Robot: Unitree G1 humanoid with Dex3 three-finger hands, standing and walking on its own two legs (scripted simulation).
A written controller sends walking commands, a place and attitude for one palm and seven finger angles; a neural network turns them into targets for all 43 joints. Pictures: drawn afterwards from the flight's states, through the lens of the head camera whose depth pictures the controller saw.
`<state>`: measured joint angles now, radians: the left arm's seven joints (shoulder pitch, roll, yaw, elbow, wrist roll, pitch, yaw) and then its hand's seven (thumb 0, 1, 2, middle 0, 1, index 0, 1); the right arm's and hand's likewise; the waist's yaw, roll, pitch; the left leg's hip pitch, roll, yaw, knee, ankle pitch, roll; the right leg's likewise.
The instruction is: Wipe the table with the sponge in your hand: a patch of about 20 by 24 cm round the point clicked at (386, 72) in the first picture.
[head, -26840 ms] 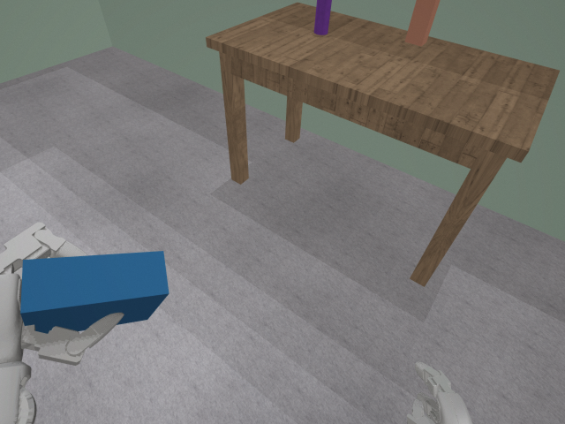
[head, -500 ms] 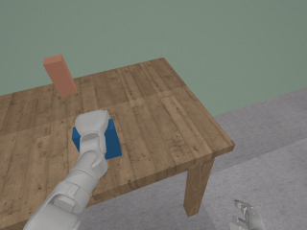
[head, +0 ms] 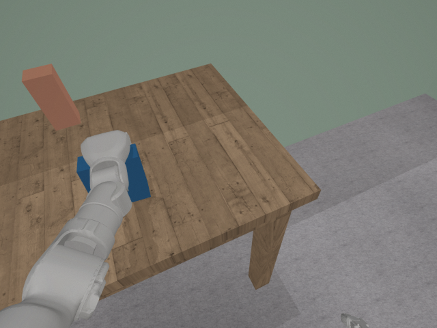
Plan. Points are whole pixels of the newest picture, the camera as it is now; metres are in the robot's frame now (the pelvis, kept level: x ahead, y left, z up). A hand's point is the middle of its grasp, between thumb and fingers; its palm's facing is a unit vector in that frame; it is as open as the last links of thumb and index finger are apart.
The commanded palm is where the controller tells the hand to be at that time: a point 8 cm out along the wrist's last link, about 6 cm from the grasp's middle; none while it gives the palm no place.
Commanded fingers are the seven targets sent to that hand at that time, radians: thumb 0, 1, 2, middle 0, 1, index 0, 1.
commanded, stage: wipe forward along the third lane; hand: left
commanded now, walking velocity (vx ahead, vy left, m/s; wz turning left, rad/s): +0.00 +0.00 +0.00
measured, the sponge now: (119, 184) +0.40 +0.24 +0.02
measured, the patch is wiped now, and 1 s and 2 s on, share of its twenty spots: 0.85 1.00 1.00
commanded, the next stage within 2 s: wipe back along the third lane in 0.64 s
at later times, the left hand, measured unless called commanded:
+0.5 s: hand (107, 151) +0.46 +0.27 +0.06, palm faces -0.11 -0.01 -0.99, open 9.2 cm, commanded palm +0.45 +0.26 +0.10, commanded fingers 0.00 0.10 1.30 -1.20 -1.60 -1.20 -1.60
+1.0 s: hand (104, 146) +0.48 +0.28 +0.06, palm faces -0.06 -0.01 -1.00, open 9.3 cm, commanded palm +0.44 +0.26 +0.10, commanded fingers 0.00 0.10 1.30 -1.20 -1.60 -1.20 -1.60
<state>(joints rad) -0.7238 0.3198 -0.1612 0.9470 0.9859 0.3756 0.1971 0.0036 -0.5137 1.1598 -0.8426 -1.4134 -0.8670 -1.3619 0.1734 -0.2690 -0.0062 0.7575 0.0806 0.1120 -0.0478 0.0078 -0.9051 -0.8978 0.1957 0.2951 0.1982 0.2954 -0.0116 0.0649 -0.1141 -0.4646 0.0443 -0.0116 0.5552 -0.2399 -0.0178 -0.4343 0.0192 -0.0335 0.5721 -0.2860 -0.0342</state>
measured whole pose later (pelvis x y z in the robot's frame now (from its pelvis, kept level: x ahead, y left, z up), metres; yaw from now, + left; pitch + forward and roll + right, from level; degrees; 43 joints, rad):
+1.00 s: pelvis +0.02 +0.04 +0.00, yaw -2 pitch +14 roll -2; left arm -0.86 0.40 -0.11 1.09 1.00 0.34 0.26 -0.01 -0.49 1.15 -0.81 -1.45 -0.83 -1.42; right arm 0.29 -0.25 -0.03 0.79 0.06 0.12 0.00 0.01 -0.90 -0.90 0.20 0.30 0.20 0.30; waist -0.06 0.05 -0.15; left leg -0.56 0.04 0.02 0.61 -0.30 0.01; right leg -0.50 0.01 0.00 0.54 -0.29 0.01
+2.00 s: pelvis +0.04 +0.03 +0.00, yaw +1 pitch +5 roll +0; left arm -0.35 0.24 -0.36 0.39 0.99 0.61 0.18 0.02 -0.42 1.10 -0.77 -1.48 -0.78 -1.45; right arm 0.06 -0.26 0.01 0.68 0.09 0.22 0.04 0.01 -0.91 -0.90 0.19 0.30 0.20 0.30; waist 0.07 0.08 -0.12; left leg -0.33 0.01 0.00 0.55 -0.30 0.00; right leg -0.28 -0.02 -0.03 0.53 -0.33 0.00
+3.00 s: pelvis +0.03 +0.01 +0.01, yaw -1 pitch +1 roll +1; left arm -0.06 0.31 -0.25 0.07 0.97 0.56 0.12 0.00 -0.43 1.09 -0.78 -1.46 -0.80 -1.44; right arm 0.02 -0.27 0.02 0.66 0.09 0.15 0.02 0.01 -0.91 -0.90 0.19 0.29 0.20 0.30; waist 0.08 0.09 -0.08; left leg -0.23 0.03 0.02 0.51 -0.29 -0.02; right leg -0.21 0.01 0.00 0.53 -0.33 -0.02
